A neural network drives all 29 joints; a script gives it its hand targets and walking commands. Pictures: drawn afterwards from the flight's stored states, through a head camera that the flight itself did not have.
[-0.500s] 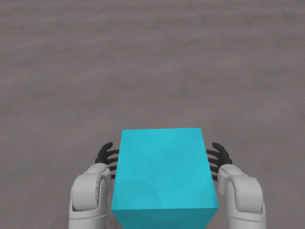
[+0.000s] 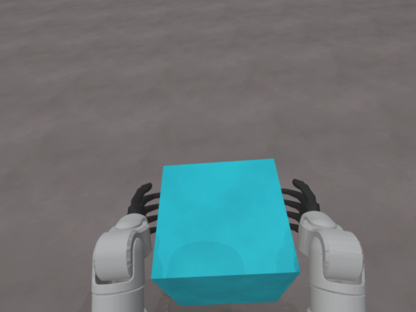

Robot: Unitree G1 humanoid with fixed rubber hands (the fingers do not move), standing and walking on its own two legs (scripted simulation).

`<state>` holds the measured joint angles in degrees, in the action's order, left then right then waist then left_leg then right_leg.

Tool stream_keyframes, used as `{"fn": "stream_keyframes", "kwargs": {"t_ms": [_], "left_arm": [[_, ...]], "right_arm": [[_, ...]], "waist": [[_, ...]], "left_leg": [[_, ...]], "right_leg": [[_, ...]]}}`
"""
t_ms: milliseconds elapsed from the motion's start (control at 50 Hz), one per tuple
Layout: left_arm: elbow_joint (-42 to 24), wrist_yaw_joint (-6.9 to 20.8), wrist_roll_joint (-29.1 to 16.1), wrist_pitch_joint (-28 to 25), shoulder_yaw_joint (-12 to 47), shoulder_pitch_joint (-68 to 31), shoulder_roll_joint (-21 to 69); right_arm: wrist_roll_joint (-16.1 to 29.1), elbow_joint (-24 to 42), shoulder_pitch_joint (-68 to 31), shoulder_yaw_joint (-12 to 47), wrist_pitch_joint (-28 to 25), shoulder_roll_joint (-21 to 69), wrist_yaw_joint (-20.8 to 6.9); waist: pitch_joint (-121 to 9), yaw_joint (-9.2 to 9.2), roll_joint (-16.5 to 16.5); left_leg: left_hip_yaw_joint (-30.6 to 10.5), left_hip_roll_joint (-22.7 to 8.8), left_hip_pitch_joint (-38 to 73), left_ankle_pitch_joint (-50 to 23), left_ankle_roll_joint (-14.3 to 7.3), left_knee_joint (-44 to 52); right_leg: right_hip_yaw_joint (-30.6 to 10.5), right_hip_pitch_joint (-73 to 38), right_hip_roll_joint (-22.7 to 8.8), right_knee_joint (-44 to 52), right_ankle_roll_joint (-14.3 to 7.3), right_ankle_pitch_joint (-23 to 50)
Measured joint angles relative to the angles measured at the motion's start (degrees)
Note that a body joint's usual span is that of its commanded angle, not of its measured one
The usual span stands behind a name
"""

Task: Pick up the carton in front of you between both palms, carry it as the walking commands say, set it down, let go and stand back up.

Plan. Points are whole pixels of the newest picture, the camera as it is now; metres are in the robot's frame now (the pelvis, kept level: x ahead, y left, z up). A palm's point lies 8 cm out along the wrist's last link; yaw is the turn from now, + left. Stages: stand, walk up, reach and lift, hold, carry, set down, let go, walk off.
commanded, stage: carry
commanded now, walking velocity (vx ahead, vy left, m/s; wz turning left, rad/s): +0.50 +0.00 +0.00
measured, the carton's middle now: (223, 238) +0.28 +0.00 -0.01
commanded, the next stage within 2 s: none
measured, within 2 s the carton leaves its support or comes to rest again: neither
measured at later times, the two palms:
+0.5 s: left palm (159, 110) +0.62 +0.17 +0.07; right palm (268, 110) +0.60 -0.12 +0.07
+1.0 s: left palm (179, 63) +0.87 +0.14 +0.07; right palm (265, 60) +0.87 -0.15 +0.08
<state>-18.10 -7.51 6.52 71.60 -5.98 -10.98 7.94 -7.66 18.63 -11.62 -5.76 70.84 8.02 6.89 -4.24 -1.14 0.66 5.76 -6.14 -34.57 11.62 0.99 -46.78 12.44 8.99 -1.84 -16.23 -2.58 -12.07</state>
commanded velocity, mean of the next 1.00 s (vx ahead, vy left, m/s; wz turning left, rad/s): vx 0.24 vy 0.00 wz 0.00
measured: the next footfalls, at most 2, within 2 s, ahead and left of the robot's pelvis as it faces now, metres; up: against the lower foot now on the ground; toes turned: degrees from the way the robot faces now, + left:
left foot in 0.18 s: +0.33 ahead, +0.13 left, +0.00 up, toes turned +10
right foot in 0.64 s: +0.63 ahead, -0.10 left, +0.00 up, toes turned +8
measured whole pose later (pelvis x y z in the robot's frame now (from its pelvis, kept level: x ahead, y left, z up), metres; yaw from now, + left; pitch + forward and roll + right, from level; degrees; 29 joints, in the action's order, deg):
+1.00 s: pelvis +0.59 +0.00 -0.01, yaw -1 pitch +3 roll +0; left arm -14.5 -9.3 7.9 69.2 -6.5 -13.8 8.5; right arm -8.6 15.5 -13.8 -5.7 68.8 8.5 8.3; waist -2.6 -0.5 0.4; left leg 8.4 -3.8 -15.0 13.9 0.1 -26.8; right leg 12.3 15.1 -2.2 -25.6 -2.6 -13.0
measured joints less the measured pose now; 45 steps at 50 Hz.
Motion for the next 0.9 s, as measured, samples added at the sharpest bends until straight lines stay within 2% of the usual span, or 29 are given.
{"fn": "stream_keyframes", "kwargs": {"t_ms": [120,180,200,220,240,280,320,380,460,540,600,640,660,680,700,740,760,840,900], "left_arm": [[0.2,0.4,0.8,-0.5,0.7,-0.4,0.1],[1.1,0.5,1.3,-0.2,0.8,-0.3,0.0],[1.6,0.5,1.5,-0.3,0.5,-0.3,-0.1],[2.3,0.2,1.6,-0.7,-0.2,-0.3,0.0],[2.9,0.0,1.7,-1.0,-0.7,-0.2,0.1],[3.8,-0.2,1.7,-1.2,-1.0,-0.1,0.0],[4.1,-0.5,1.4,-1.2,-0.6,0.1,-0.1],[3.6,-0.5,1.1,-1.7,0.2,0.4,-0.1],[1.3,-0.5,0.9,-2.5,1.2,0.8,-0.1],[-1.9,-0.6,0.6,-2.3,1.3,0.7,-0.1],[-3.3,-0.7,0.6,-1.7,0.8,0.0,0.0],[-3.0,-0.6,0.7,-1.1,0.6,-0.9,0.1],[-2.1,-0.8,0.8,-1.3,0.7,-1.5,0.3],[-0.7,-1.2,0.9,-1.6,0.8,-2.5,0.4],[0.9,-1.5,1.1,-1.9,0.7,-3.5,0.7],[3.4,-1.9,1.4,-2.0,0.4,-4.6,0.9],[4.1,-1.8,1.4,-1.9,0.2,-4.6,1.0],[3.9,-1.7,1.1,-1.2,-0.7,-4.1,0.8],[2.4,-1.7,0.9,-1.5,-0.7,-3.7,0.7]], "right_arm": [[-0.2,0.9,0.7,0.0,-0.7,-0.1,-0.1],[-0.2,-0.4,0.7,-0.1,-0.6,-0.1,-0.2],[-0.3,-1.7,0.5,0.1,-1.1,0.0,-0.2],[-0.6,-3.6,0.0,0.4,-1.7,0.0,-0.3],[-0.8,-5.4,-0.5,0.5,-2.3,0.1,-0.5],[-0.7,-7.2,-0.6,0.6,-2.5,0.1,-0.4],[-0.3,-7.0,0.3,0.6,-2.5,0.0,-0.1],[0.5,-5.0,1.5,0.6,-2.6,-0.2,0.5],[1.4,-1.9,2.3,0.7,-2.9,-0.3,1.0],[1.7,0.9,1.8,0.9,-2.6,-0.2,1.1],[1.0,1.8,0.7,1.0,-2.0,-0.1,0.7],[0.4,1.9,0.1,0.7,-1.3,0.0,0.5],[0.2,1.7,-0.3,0.1,-1.2,0.0,0.3],[-0.1,1.0,-1.3,-0.8,-1.1,0.2,0.3],[-0.4,0.4,-2.1,-1.7,-1.2,0.4,0.3],[-0.9,-0.8,-2.7,-2.3,-1.1,0.5,0.5],[-0.9,-1.4,-2.7,-2.2,-0.8,0.5,0.8],[0.0,-1.9,-2.8,-1.5,-0.1,0.5,2.0],[-0.1,-0.9,-2.9,-1.0,-0.5,0.6,1.9]], "waist": [[-1.2,0.51,-0.4],[-1.9,0.47,-1.0],[-1.9,0.74,-2.2],[-1.7,1.09,-3.3],[-1.3,1.45,-3.3],[0.0,1.65,-2.5],[1.1,1.71,-1.9],[2.3,1.87,-1.4],[2.4,1.86,-1.3],[1.6,1.4,-1.3],[1.0,1.02,-1.0],[0.6,0.94,-1.1],[0.4,0.69,-0.3],[0.8,0.42,1.0],[1.4,0.41,1.7],[2.5,0.74,1.9],[3.0,0.89,1.8],[4.6,1.0,1.2],[5.2,0.96,1.5]], "left_leg": [[3.3,1.1,1.4,-8.5,-1.0,16.0],[6.4,2.7,6.3,-8.8,-1.9,21.2],[7.3,3.6,7.2,-9.3,-3.9,20.3],[8.1,4.1,7.1,-7.3,-5.2,17.6],[8.3,4.0,7.4,-4.9,-5.9,16.0],[8.2,3.6,9.7,-2.6,-5.7,17.0],[8.0,3.5,12.8,-2.3,-5.1,20.1],[7.4,3.7,17.7,-1.7,-4.9,24.8],[6.7,3.9,23.9,0.1,-4.0,29.4],[6.4,3.9,30.5,3.5,-2.2,31.9],[6.3,3.2,35.0,8.0,-0.4,30.8],[6.4,2.4,36.5,12.7,1.0,25.3],[6.3,1.2,35.3,15.0,1.6,19.8],[4.4,0.3,32.2,15.8,2.0,11.7],[1.9,0.8,28.3,17.2,2.3,3.4],[-1.0,2.7,21.5,18.8,1.8,-6.8],[-1.1,3.2,19.2,18.7,1.4,-7.0],[-0.5,3.4,15.3,15.9,0.8,7.4],[0.9,2.5,15.7,4.8,0.5,18.8]], "right_leg": [[-0.4,-9.7,-0.5,2.6,3.0,-6.3],[-0.9,-13.1,-1.8,-2.2,4.9,-12.7],[-1.1,-12.2,-3.5,-7.6,5.3,-15.6],[-2.2,-9.1,-5.1,-16.3,5.1,-14.8],[-4.9,-4.7,-5.1,-26.4,4.9,-14.4],[-8.6,4.6,-3.2,-42.8,3.8,-13.6],[-9.3,12.1,-2.6,-48.8,2.8,-10.5],[-8.8,19.9,-3.2,-45.5,2.6,-6.2],[-7.7,25.6,-4.3,-34.5,3.4,-1.0],[-5.7,26.3,-4.2,-22.0,3.5,5.6],[-3.0,23.6,-2.6,-13.9,3.0,11.9],[-0.5,18.9,-1.3,-7.8,2.4,17.2],[0.4,17.4,-0.7,-7.9,0.0,13.7],[1.0,17.3,-0.1,-9.7,-1.7,10.1],[1.3,17.1,0.1,-10.8,-2.5,7.8],[1.4,15.4,-0.3,-10.0,-1.4,7.6],[1.4,14.2,-0.4,-8.7,-1.4,7.3],[1.2,10.1,-0.2,-4.7,-1.7,6.4],[0.9,8.4,0.2,-5.8,-1.1,4.2]]}}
